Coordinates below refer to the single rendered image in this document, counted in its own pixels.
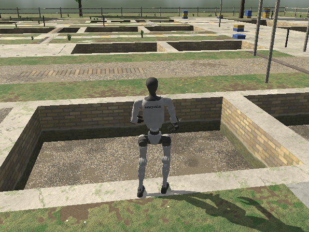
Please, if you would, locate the right robot upper arm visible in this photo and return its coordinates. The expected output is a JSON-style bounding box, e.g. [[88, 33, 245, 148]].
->
[[163, 98, 178, 123]]

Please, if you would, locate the right robot hand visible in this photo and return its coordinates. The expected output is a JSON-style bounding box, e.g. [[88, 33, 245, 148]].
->
[[168, 124, 179, 132]]

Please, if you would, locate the robot right thigh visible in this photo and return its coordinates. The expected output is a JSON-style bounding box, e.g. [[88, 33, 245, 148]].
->
[[161, 134, 171, 164]]

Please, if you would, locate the humanoid robot head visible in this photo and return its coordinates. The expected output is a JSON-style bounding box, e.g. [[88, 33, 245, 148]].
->
[[145, 77, 161, 101]]

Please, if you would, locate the robot right forearm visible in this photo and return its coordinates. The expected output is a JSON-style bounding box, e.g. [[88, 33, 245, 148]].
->
[[173, 116, 179, 127]]

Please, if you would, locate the left robot hand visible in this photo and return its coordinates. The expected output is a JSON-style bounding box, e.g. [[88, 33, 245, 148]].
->
[[137, 115, 144, 123]]

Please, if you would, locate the left robot upper arm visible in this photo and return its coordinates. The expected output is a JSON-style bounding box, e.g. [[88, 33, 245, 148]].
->
[[131, 98, 143, 123]]

